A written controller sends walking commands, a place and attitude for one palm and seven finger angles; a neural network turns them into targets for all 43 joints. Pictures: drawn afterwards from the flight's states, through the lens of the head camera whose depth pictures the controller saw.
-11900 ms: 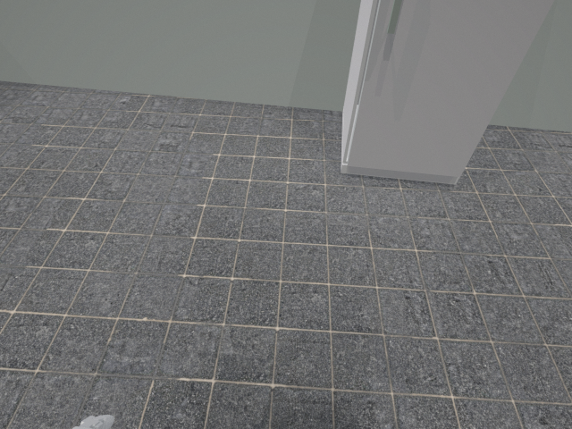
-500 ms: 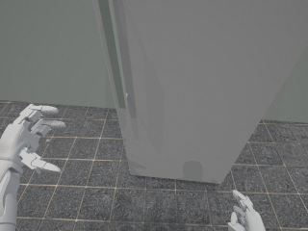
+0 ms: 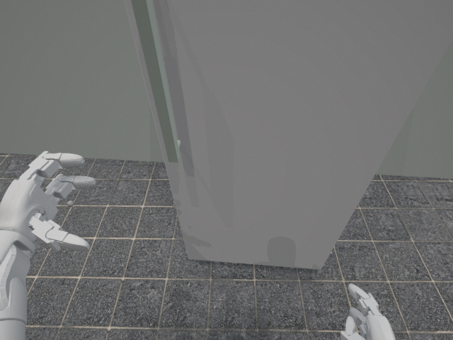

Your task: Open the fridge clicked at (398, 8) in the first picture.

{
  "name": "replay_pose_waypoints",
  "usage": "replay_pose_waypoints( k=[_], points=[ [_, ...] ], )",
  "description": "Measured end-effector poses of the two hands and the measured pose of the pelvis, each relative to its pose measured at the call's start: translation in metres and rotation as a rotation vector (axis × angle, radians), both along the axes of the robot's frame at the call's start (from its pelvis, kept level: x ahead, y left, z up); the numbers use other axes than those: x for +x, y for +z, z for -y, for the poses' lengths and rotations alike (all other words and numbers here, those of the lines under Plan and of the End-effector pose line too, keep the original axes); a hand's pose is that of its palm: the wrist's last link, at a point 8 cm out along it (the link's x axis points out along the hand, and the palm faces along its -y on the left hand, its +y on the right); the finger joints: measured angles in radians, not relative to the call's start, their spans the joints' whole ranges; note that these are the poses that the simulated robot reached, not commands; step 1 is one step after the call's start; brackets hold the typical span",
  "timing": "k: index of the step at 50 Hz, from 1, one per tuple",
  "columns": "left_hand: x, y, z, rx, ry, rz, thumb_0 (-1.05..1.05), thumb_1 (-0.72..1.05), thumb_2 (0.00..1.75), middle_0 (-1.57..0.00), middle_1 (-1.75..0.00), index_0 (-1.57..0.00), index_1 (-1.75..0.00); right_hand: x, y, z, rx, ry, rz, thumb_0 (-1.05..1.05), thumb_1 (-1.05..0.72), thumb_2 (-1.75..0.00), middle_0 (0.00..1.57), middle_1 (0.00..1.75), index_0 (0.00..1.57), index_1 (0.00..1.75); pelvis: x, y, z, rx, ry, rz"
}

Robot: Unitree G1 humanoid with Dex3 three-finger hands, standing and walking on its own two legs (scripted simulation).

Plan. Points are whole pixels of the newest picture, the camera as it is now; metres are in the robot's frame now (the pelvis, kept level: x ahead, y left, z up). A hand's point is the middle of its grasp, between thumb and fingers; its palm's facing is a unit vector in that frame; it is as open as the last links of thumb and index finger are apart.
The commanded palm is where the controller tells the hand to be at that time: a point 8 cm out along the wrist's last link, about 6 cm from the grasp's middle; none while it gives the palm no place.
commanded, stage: raise the hand to about handle height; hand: left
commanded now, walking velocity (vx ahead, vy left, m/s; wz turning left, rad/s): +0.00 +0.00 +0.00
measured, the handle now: (161, 76) +0.53 +0.19 +0.21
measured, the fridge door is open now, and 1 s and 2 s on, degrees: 0 0 0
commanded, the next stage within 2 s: move the hooked fingers beside the handle in 0.06 s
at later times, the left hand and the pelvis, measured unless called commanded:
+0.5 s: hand (89, 185) +0.31 +0.26 +0.13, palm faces +0.03 -1.00 -0.02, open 14.0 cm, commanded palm +0.28 +0.31 +0.13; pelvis -0.01 +0.00 +0.00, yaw +0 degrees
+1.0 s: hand (106, 164) +0.36 +0.26 +0.13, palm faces +0.03 -1.00 +0.00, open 14.0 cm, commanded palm +0.34 +0.30 +0.13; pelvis -0.01 +0.00 +0.00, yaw -1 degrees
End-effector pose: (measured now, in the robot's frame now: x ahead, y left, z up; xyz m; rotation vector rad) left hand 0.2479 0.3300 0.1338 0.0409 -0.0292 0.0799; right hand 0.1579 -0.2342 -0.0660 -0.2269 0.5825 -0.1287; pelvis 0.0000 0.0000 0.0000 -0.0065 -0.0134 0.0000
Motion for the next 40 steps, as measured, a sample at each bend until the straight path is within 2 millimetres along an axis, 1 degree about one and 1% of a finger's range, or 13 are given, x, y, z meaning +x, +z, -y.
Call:
replay_pose_waypoints(
  k=[11,14,18,25,28,35,40],
  points=[
    [-0.002,0.0,-0.001,-0.007,-0.008,-0.001,-0.01,-0.5,0.3,-0.3,-1.2,-0.31,-1.2,0.003,0.001,-0.005,0.008,0.012,0.013,0.01,-0.9,-0.89,0.2,0.3,0.2,0.3,-0.002,0.0,-0.001,0.0,0.001,0.003],
    [0.0,-0.001,-0.003,-0.013,-0.003,-0.003,-0.01,-0.5,0.3,-0.3,-1.2,-0.31,-1.2,0.001,0.001,-0.005,0.003,0.012,0.007,0.01,-0.9,-0.89,0.2,0.3,0.2,0.3,-0.004,0.0,-0.002,0.0,0.004,0.003],
    [0.01,-0.002,-0.001,-0.018,-0.01,-0.002,-0.01,-0.5,0.3,-0.3,-1.2,-0.31,-1.2,-0.002,-0.001,-0.005,-0.007,0.009,-0.008,0.01,-0.9,-0.89,0.2,0.3,0.2,0.3,-0.006,0.0,-0.002,-0.001,0.008,0.003],
    [0.039,0.0,0.013,-0.019,-0.048,-0.003,-0.01,-0.5,0.3,-0.3,-1.2,-0.31,-1.2,-0.013,-0.005,-0.002,-0.009,-0.014,-0.037,0.01,-0.9,-0.89,0.2,0.3,0.2,0.3,-0.008,0.0,-0.003,0.003,0.003,-0.01],
    [0.049,0.001,0.015,-0.023,-0.051,-0.004,-0.01,-0.5,0.3,-0.3,-1.2,-0.31,-1.2,-0.019,-0.006,0.0,-0.004,-0.03,-0.05,0.01,-0.9,-0.89,0.2,0.3,0.2,0.3,-0.007,0.0,-0.004,0.006,-0.005,-0.018],
    [0.061,-0.001,0.01,-0.026,-0.029,-0.018,-0.01,-0.5,0.3,-0.3,-1.2,-0.31,-1.2,-0.034,-0.013,0.008,-0.01,-0.055,-0.106,0.01,-0.9,-0.89,0.2,0.3,0.2,0.3,-0.006,-0.001,-0.003,0.007,-0.013,-0.035],
    [0.069,0.0,0.013,-0.029,-0.045,-0.005,-0.01,-0.5,0.3,-0.3,-1.2,-0.3,-1.2,-0.041,-0.017,0.013,-0.022,-0.067,-0.146,0.01,-0.9,-0.89,0.2,0.3,0.2,0.3,-0.006,-0.001,-0.004,0.006,-0.011,-0.045]
  ],
)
